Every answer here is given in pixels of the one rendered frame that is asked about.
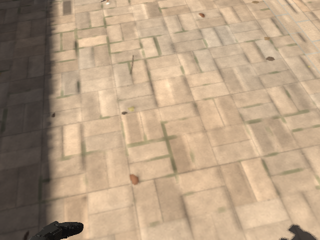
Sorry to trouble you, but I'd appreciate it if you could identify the left robot hand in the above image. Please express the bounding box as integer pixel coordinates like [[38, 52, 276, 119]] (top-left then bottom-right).
[[29, 221, 84, 240]]

